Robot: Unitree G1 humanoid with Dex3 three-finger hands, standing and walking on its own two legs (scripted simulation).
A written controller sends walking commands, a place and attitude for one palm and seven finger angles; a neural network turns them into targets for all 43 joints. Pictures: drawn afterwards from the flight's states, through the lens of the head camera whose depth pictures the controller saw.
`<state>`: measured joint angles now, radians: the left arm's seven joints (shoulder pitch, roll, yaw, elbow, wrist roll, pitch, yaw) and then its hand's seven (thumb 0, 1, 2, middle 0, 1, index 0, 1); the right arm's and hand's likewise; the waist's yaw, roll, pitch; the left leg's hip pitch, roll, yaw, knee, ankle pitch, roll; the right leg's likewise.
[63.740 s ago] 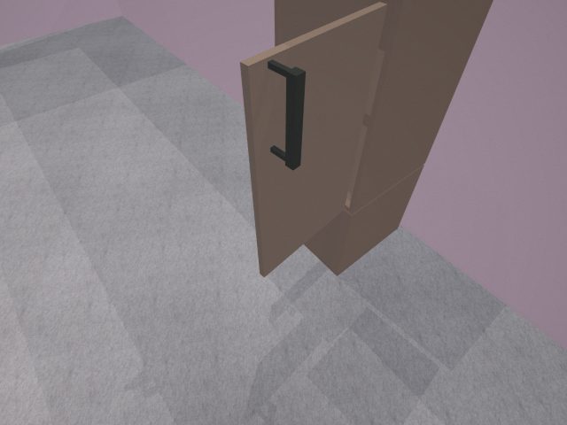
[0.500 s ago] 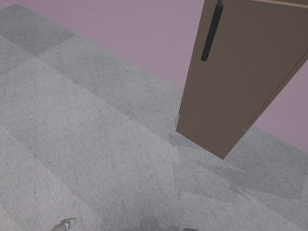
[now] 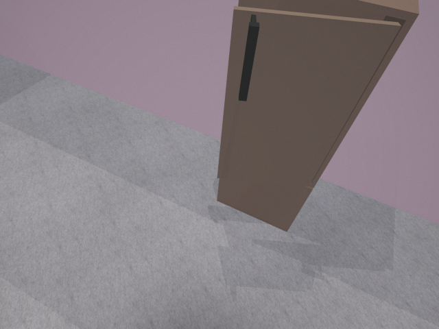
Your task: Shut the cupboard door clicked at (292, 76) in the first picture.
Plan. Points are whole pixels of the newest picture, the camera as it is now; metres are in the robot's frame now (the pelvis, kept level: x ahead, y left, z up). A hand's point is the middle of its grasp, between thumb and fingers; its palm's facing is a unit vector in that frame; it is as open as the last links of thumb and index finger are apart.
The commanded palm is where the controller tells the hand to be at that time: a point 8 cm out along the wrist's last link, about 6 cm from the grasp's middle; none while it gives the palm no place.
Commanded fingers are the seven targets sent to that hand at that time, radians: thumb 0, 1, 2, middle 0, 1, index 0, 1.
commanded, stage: take the last steps up to it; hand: left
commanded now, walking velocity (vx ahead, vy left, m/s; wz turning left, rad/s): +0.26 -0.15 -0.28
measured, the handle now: (247, 60) +0.64 -0.02 +0.16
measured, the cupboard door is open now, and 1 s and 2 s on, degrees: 22 22 22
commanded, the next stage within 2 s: come to a stop and stand still in 0.52 s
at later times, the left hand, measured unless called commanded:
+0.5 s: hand (181, 309) +0.19 +0.08 -0.16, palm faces -0.12 -0.97 -0.20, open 7.4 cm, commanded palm none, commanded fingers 0.00 0.90 0.90 -0.20 -0.30 -0.20 -0.30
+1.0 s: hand (206, 282) +0.24 +0.04 -0.16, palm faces -0.08 -0.96 -0.26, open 7.3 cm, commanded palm none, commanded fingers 0.00 0.90 0.90 -0.20 -0.30 -0.20 -0.30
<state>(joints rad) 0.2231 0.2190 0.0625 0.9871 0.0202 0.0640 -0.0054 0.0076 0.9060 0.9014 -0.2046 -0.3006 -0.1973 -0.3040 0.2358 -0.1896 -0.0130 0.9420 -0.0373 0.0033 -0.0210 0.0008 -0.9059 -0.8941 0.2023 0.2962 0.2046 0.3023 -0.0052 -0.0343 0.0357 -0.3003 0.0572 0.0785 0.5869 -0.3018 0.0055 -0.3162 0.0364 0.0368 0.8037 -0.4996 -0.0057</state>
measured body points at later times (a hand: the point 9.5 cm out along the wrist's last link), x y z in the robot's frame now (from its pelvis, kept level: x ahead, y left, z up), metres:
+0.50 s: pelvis +0.10 -0.09 +0.01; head +0.12 -0.10 +0.46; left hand +0.19 +0.14 -0.14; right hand +0.06 -0.35 -0.14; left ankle +0.08 +0.03 -0.66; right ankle +0.08 -0.19 -0.73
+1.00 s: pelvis +0.19 -0.15 +0.00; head +0.23 -0.17 +0.45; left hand +0.25 +0.09 -0.14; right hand +0.23 -0.41 -0.16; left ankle +0.17 -0.02 -0.70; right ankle +0.16 -0.27 -0.73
